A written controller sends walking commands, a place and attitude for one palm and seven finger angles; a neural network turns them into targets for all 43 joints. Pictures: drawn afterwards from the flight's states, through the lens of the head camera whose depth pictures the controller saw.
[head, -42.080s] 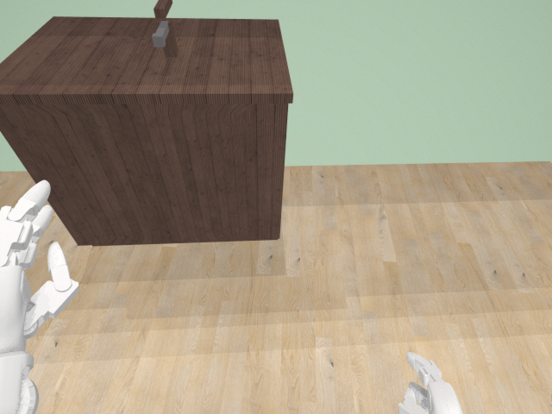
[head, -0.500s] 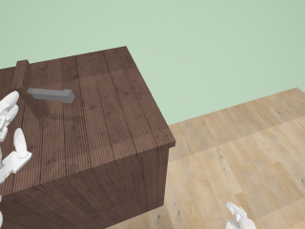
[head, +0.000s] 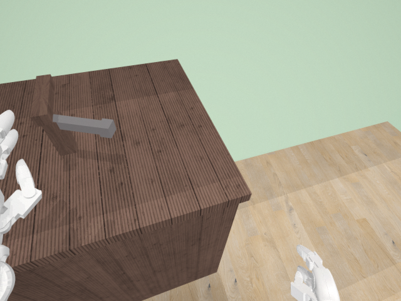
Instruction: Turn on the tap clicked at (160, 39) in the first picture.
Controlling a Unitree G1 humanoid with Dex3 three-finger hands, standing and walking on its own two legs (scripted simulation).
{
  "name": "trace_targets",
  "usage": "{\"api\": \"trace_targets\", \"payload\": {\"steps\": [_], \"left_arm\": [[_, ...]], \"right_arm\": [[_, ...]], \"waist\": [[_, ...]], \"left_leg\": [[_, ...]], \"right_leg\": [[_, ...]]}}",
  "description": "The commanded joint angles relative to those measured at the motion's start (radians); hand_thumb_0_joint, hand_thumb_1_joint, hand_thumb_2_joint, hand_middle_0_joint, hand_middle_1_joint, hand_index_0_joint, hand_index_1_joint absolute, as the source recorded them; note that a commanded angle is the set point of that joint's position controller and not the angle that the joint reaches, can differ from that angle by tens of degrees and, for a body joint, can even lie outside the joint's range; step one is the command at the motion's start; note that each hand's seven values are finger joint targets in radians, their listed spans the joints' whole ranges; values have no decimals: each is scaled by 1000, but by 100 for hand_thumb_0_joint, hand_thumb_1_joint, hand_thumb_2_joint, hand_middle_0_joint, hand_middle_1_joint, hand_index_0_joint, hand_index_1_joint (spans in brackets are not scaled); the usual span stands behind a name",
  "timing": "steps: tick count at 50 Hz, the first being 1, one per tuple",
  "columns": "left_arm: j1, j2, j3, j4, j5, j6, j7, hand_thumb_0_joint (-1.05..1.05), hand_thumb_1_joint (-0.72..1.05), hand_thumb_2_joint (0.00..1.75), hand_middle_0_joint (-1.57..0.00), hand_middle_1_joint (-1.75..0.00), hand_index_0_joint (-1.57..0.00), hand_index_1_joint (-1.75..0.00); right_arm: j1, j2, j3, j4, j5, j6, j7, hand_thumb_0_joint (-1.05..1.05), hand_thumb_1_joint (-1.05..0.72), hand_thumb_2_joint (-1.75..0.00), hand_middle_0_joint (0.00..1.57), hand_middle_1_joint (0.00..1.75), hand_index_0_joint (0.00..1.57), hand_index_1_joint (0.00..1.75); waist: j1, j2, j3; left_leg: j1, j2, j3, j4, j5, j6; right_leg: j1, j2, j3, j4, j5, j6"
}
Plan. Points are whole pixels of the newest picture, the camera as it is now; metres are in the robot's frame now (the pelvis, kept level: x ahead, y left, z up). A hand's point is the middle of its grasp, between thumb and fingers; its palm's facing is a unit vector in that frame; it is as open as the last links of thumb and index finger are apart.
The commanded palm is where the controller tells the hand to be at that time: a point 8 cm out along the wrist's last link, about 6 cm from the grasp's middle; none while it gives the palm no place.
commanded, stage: come to a stop and stand still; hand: left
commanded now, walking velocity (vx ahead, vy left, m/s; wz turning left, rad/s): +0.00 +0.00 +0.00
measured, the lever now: (106, 128) +0.41 +0.24 +0.11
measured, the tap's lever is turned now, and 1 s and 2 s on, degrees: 63 63 63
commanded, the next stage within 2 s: look again from close up in 0.52 s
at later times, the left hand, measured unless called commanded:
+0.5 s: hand (42, 180) +0.24 +0.26 +0.17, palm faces +0.39 -0.85 -0.36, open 7.4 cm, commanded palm +0.18 +0.30 +0.18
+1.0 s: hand (38, 194) +0.23 +0.27 +0.14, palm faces +0.34 -0.83 -0.44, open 7.4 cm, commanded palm +0.17 +0.29 +0.18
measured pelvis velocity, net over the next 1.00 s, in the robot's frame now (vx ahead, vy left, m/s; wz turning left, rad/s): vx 0.02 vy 0.01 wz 0.03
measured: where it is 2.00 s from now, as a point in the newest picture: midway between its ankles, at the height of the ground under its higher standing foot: outside the picture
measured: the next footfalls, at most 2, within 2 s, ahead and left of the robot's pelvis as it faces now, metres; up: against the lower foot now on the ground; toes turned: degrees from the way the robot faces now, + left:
none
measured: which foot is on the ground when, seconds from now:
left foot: down 0.00-1.00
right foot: down 0.00-1.00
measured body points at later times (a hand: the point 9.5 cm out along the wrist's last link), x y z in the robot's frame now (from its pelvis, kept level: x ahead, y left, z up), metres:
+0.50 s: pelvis +0.02 +0.02 +0.01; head +0.04 +0.03 +0.46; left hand +0.21 +0.31 +0.19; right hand +0.20 -0.21 -0.07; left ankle +0.03 +0.13 -0.73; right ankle +0.03 -0.12 -0.73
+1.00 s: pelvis +0.02 +0.01 +0.00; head +0.06 +0.02 +0.45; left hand +0.20 +0.32 +0.17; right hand +0.17 -0.23 -0.09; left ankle +0.03 +0.13 -0.73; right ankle +0.03 -0.12 -0.73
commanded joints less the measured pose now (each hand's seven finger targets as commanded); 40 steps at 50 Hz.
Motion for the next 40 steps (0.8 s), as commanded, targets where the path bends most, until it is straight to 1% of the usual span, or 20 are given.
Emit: {"api": "trace_targets", "payload": {"steps": [1, 2, 5, 6, 7, 9, 15, 17, 18, 22, 26, 30, 31, 32, 33, 34, 35, 36, 37, 40], "left_arm": [[-72, 151, 77, -250, 7, -64, 16, 0, 90, 90, -20, -30, -20, -30], [-73, 131, 60, -246, 5, -63, 15, 0, 90, 90, -20, -30, -20, -30], [-88, 141, 67, -240, 6, -57, 18, 0, 90, 90, -20, -30, -20, -30], [-91, 159, 83, -253, 7, -55, 21, 0, 90, 90, -20, -30, -20, -30], [-98, 135, 62, -244, 5, -57, 18, 0, 90, 90, -20, -30, -20, -30], [-99, 144, 73, -232, 7, -55, 19, 0, 90, 90, -20, -30, -20, -30], [-48, 139, 76, -231, 3, -53, 16, 0, 90, 90, -20, -30, -20, -30], [-22, 121, 62, -226, -1, -51, 13, 0, 90, 90, -20, -30, -20, -30], [-29, 139, 75, -239, -1, -51, 15, 0, 90, 90, -20, -30, -20, -30], [-6, 135, 76, -226, -5, -50, 18, 0, 90, 90, -20, -30, -20, -30], [-33, 153, 85, -247, -4, -50, 22, 0, 90, 90, -20, -30, -20, -30], [-31, 146, 79, -238, -4, -49, 24, 0, 90, 90, -20, -30, -20, -30], [-918, 907, 310, -473, 21, -193, 10, 0, 90, 90, -20, -30, -20, -30], [-523, 413, 308, -90, 37, -135, 3, 0, 90, 90, -20, -30, -20, -30], [-388, 351, 213, 64, 22, -111, -2, 0, 90, 90, -20, -30, -20, -30], [-360, 399, 237, 35, 15, -123, -4, 0, 90, 90, -20, -30, -20, -30], [-293, 335, 167, 14, -3, -142, -16, 0, 90, 90, -20, -30, -20, -30], [-206, 278, 124, 80, -15, -132, -23, 0, 90, 90, -20, -30, -20, -30], [-111, 242, 86, 29, -23, -148, -28, 0, 90, 90, -20, -30, -20, -30], [15, 254, 95, -56, -56, -185, -23, 0, 90, 90, -20, -30, -20, -30]], "right_arm": [[-92, -121, -41, -153, -4, -63, 0, 0, -90, -90, 20, 30, 20, 30], [-82, -121, -38, -148, -9, -62, 1, 0, -90, -90, 20, 30, 20, 30], [-80, -116, -38, -144, -9, -62, 4, 0, -90, -90, 20, 30, 20, 30], [-87, -115, -38, -138, -7, -62, 2, 0, -90, -90, 20, 30, 20, 30], [-82, -114, -33, -136, -12, -59, 3, 0, -90, -90, 20, 30, 20, 30], [-81, -109, -33, -141, -8, -59, 4, 0, -90, -90, 20, 30, 20, 30], [-73, -110, -40, -144, -6, -52, 10, 0, -90, -90, 20, 30, 20, 30], [-74, -112, -40, -141, -6, -45, 12, 0, -90, -90, 20, 30, 20, 30], [-79, -114, -44, -146, -4, -43, 12, 0, -90, -90, 20, 30, 20, 30], [-80, -111, -42, -147, -4, -32, 8, 0, -90, -90, 20, 30, 20, 30], [-89, -113, -49, -150, 3, -31, 4, 0, -90, -90, 20, 30, 20, 30], [-83, -114, -49, -158, -1, -26, 4, 0, -90, -90, 20, 30, 20, 30], [68, -136, 117, -241, 48, -9, -81, 0, -90, -90, 20, 30, 20, 30], [3, -55, -16, -194, 28, -44, -64, 0, -90, -90, 20, 30, 20, 30], [-16, -126, -13, -141, -12, -60, -24, 0, -90, -90, 20, 30, 20, 30], [-6, -163, -35, -151, -22, -74, 1, 0, -90, -90, 20, 30, 20, 30], [-2, -158, -34, -159, -18, -92, 21, 0, -90, -90, 20, 30, 20, 30], [-25, -166, -35, -139, -11, -102, 37, 0, -90, -90, 20, 30, 20, 30], [28, -166, -42, -163, -9, -112, 49, 0, -90, -90, 20, 30, 20, 30], [30, -162, -42, -161, 5, -148, 80, 0, -90, -90, 20, 30, 20, 30]], "waist": [[-11, 100, -147], [-15, 90, -151], [-15, 81, -142], [-17, 90, -144], [-19, 113, -137], [-15, 135, -127], [-16, 88, -171], [-20, 87, -175], [-19, 100, -180], [-20, 87, -172], [-20, 110, -168], [-17, 84, -171], [-38, 228, -133], [15, 128, -115], [8, 136, -107], [19, 106, -158], [24, 44, -182], [24, 42, -212], [36, -2, -188], [50, -44, -218]], "left_leg": [[-97, 62, -83, -182, -26, 43], [-100, 53, -85, -177, -24, 39], [-78, 45, -76, -178, -24, 29], [-63, 49, -78, -186, -16, 28], [-76, 52, -90, -205, -28, 28], [-100, 62, -101, -226, -35, 31], [-41, 54, -81, -179, 142, 21], [-19, 52, -77, -173, 191, 16], [-19, 57, -81, -169, 208, 17], [-16, 56, -73, -165, 202, 18], [4, 58, -64, -163, 194, 19], [-8, 56, -65, -155, 186, 20], [-51, 27, -90, -174, 104, 53], [27, 93, -97, -126, 106, 38], [40, 53, -32, -131, 136, 25], [4, 37, -27, -97, 106, 21], [-11, 13, -30, -62, 97, 25], [24, 13, -24, -58, 79, 24], [-10, 1, -31, -44, 113, 28], [-12, -21, -41, -14, 203, 27]], "right_leg": [[175, -8, 71, -89, 90, -6], [179, -11, 74, -101, 92, -9], [168, -15, 85, -129, 89, -13], [162, -9, 77, -126, 96, -10], [166, -3, 68, -119, 82, -9], [192, 5, 61, -112, 89, -6], [222, -3, 54, -125, 213, -8], [208, -1, 47, -119, 229, -8], [217, -6, 52, -121, 239, -9], [207, -9, 49, -127, 239, -8], [191, -13, 60, -125, 240, -11], [207, -22, 67, -135, 249, -14], [128, 38, 62, -70, -46, 53], [-50, -7, 56, -62, -125, -2], [-7, 2, 55, -90, 17, -23], [30, -23, 92, -114, 84, -30], [56, -51, 125, -126, 137, -40], [38, -55, 133, -120, 122, -43], [50, -64, 119, -123, 187, -44], [79, -78, 107, -94, 304, -36]]}}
